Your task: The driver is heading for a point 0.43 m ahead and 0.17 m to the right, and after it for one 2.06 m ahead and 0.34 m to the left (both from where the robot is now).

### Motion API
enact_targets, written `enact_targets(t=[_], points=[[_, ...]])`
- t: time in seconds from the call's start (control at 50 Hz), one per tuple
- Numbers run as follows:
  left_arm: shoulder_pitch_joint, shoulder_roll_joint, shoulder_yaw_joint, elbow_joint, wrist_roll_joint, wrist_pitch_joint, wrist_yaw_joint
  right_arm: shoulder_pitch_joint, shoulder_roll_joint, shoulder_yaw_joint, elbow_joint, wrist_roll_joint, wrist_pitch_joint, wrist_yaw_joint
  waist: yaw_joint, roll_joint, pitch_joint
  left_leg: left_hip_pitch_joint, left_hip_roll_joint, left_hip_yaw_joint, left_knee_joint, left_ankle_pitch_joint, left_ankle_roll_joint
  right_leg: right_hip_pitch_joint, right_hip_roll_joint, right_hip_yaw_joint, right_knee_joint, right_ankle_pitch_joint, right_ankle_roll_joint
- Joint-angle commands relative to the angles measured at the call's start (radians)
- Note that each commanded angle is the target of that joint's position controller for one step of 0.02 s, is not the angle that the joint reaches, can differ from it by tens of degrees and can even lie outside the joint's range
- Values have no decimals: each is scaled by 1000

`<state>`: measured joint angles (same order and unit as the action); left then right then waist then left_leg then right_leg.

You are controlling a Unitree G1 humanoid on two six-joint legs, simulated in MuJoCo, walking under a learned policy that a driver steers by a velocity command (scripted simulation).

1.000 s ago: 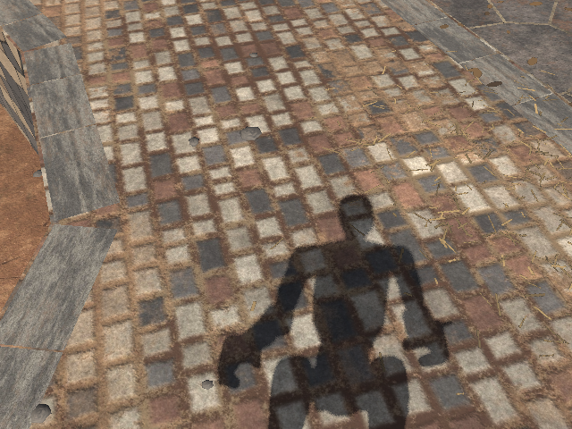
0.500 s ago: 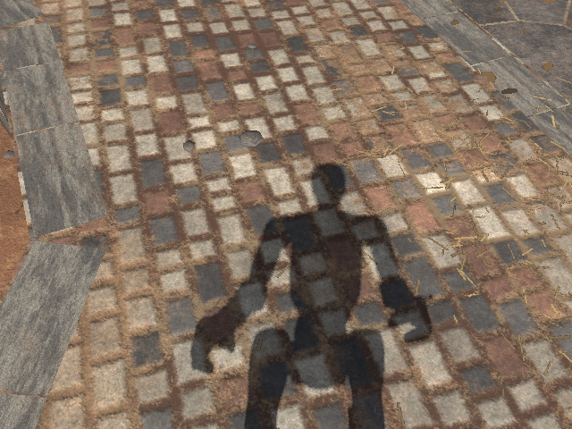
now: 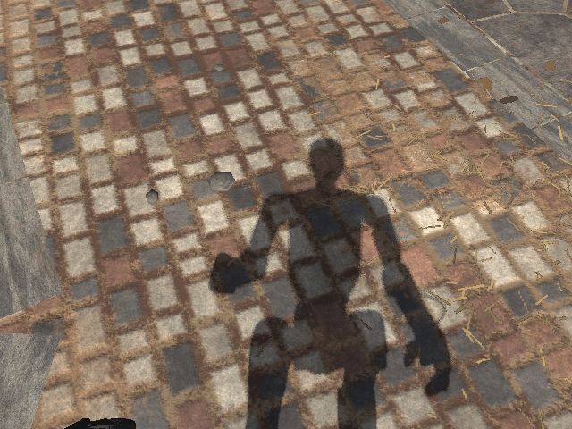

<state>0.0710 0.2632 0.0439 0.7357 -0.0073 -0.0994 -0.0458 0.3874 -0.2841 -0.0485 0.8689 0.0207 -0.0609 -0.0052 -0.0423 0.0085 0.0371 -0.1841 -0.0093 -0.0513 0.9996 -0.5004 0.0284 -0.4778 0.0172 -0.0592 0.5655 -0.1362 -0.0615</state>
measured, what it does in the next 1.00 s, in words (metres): walks ahead: left foot, then right foot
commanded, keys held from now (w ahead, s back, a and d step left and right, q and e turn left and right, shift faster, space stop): w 0.08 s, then w+e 0.46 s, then e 0.04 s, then q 0.42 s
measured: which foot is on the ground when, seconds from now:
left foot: up 0.00-0.42, down 0.44-0.86, up 0.88-1.00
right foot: down 0.00-0.44, up 0.46-0.84, down 0.86-1.00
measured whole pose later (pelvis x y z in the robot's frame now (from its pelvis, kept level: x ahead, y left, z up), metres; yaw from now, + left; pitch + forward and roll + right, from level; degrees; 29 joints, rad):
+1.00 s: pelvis +0.43 -0.01 +0.01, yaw -8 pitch +2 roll +0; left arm 0.07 0.24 0.04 0.69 0.02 -0.01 0.02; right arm 0.22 -0.31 -0.07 0.87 0.02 0.00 -0.02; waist -0.04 0.02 0.04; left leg -0.46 0.01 -0.01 1.06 -0.55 -0.05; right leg -0.38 -0.03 -0.05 0.47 -0.12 -0.01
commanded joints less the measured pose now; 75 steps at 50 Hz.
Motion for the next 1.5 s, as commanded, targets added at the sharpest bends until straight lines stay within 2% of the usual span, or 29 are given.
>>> enact_targets(t=[0.02, 0.06, 0.12, 0.26, 0.34, 0.42, 0.44, 0.46, 0.48, 0.5, 0.54, 0.58, 0.7, 0.78, 0.84, 0.86, 0.88, 0.9, 0.94, 1.02, 1.16, 1.22, 1.24, 1.26, 1.28, 1.3, 1.34, 1.4, 1.5], points=[[214, 145, 42, 7, 1, 4, 15, -88, -135, -21, -122, 17, -54, 3, 117, -56, -167, -560, 89, -42, 290, 112, 21, 598, -328, 503, -287, -76, -192], [146, 105, 31, 0, 21, -1, 12, -83, -116, -28, -118, -5, -40, 2, 49, -60, -98, -455, 145, -43, 201, 202, 12, 399, -268, 379, -347, 60, -183], [151, 119, 36, 21, 4, -16, 11, -75, -73, -21, -119, -15, -13, -5, 17, -68, -59, -423, 161, -23, 102, 234, -18, 293, -238, 299, -417, 132, -206], [258, 177, 55, 58, -13, 9, 45, -342, -41, -5, -191, -20, -35, 8, 91, -56, 0, -403, 92, 13, -365, 578, -70, 284, -166, 194, -421, 138, -154], [318, 181, 59, 75, -23, 27, 53, -435, -68, -11, -221, -6, -52, 28, 112, -83, 3, -356, 61, -10, -488, 567, -59, 357, -208, 266, -342, 68, -138], [296, 168, 58, 65, -13, 44, 62, -262, -143, -46, -176, -8, -67, 25, 5, -109, -80, -80, 43, 11, -566, 438, 1, 359, -183, 301, -136, 143, -81], [286, 110, 37, 44, -1, 43, 58, -110, -194, -64, -154, -26, -71, 16, -64, -50, -211, 170, 158, -83, -528, 427, 56, 245, -115, 255, 109, 69, -46], [402, 15, 11, 17, 0, 29, 57, -5, -282, -86, -137, -37, -59, 12, -39, 203, -368, 553, 399, -433, -541, 339, 180, -105, 29, 130, 471, -295, 25], [410, 58, 16, 6, -30, 18, 56, 26, -237, -77, -122, -28, -51, 17, -45, 322, -406, 574, 459, -705, -674, 95, 235, -284, 15, 186, 667, -469, 34], [328, 155, 42, 1, -45, 20, 59, -34, -154, -54, -136, -24, -51, 16, -58, 187, -259, 455, 413, -580, -706, 11, 189, -338, -39, 210, 735, -387, 29], [237, 153, 50, -21, -25, 36, 61, -151, -85, -30, -138, -28, -47, 16, -15, 85, -100, 206, 332, -332, -750, 187, 147, -288, -106, 174, 684, -240, 34], [250, 120, 56, -27, -21, 61, 57, -222, -66, -27, -133, -41, -52, 15, 38, 122, -36, 56, 288, -166, -783, 471, 141, -183, -136, 171, 620, -195, 51], [179, 25, 19, -57, 17, 67, 51, -224, -123, -39, -68, -18, -48, 15, 63, 78, -71, -33, 214, 46, -766, 967, 174, 4, -89, 87, 210, 4, 75], [58, 71, 26, -87, 12, 59, 40, -157, -172, -49, -24, 1, -18, 10, 21, 84, -91, 46, 222, -8, -698, 896, 158, 61, -40, 83, 31, 74, 74], [106, 120, 47, -70, 21, 52, 49, -178, -163, -46, -20, 17, -2, 3, 69, 79, -112, 27, 187, -58, -570, 720, 100, 228, -21, 74, -152, 194, 29], [140, 179, 64, -67, 30, 52, 61, -151, -122, -34, -23, 3, -6, 2, 69, 28, -156, -37, 125, -32, -475, 595, 50, 367, -107, 136, -159, 451, -7], [177, 246, 78, -84, 50, 64, 78, -93, -54, -13, -36, -24, -14, 4, 52, -137, -249, -244, 30, 31, -260, 200, -15, 603, -323, 297, -77, 800, -107], [202, 223, 73, -84, 43, 81, 77, -36, -44, -4, -32, -9, -4, -2, 77, -284, -338, -372, -19, 42, -40, -223, -54, 658, -472, 453, -111, 781, -241], [146, 154, 53, -90, 23, 89, 73, -92, -141, -43, -38, 12, 35, -11, 71, -165, -245, -456, 34, 2, 170, -163, -72, 525, -392, 362, -182, 453, -213], [-12, 128, 49, -82, 34, 83, 74, -88, -97, -51, -50, -4, 108, -38, 4, -158, -117, -333, 67, 35, 140, 43, -110, 210, -307, 178, -311, 123, -166], [-17, 172, 68, -34, 14, 90, 90, -171, -93, -47, -133, -10, 113, 0, 26, -162, -153, -186, 77, 84, -194, 153, -61, 258, -351, 77, -282, 141, -154], [-22, 175, 70, -12, -14, 105, 88, -108, -105, -61, -121, -14, 116, 16, -13, -131, -146, -40, 30, 132, -421, 275, 3, 228, -325, 22, -174, 29, -71], [24, 142, 65, 12, -14, 111, 85, -82, -135, -73, -115, -22, 116, 11, -12, -47, -114, 26, 38, 67, -532, 357, 44, 154, -272, -34, -52, -83, 1], [55, 80, 50, -2, 23, 115, 76, -74, -255, -100, -137, -23, 114, -11, 28, 272, -82, 126, 286, -288, -646, 654, 151, -81, -131, -150, 264, -368, 119], [-39, 96, 54, -51, 29, 111, 85, -103, -305, -100, -175, -53, 98, -6, -2, 310, -75, 57, 404, -473, -692, 707, 320, -220, -18, -2, 475, -549, 141], [-86, 132, 65, -56, 16, 111, 92, -116, -270, -93, -180, -68, 75, 3, -23, 195, -93, 30, 361, -427, -715, 577, 309, -228, -33, 87, 561, -491, 119], [-33, 143, 79, -15, 13, 118, 109, -213, -208, -78, -193, -28, 55, -6, 34, 109, -84, 31, 267, -310, -698, 448, 193, -230, -60, 125, 561, -317, 99], [6, 136, 85, -1, 15, 112, 110, -226, -158, -56, -206, -18, 59, -24, 52, 126, -118, 29, 219, -262, -684, 528, 174, -173, -36, 129, 578, -206, 115], [-26, 108, 72, -13, 7, 99, 102, -188, -181, -65, -212, -12, 66, -38, 25, 123, -122, 107, 202, -305, -665, 500, 181, -166, -16, 151, 363, -170, 143]])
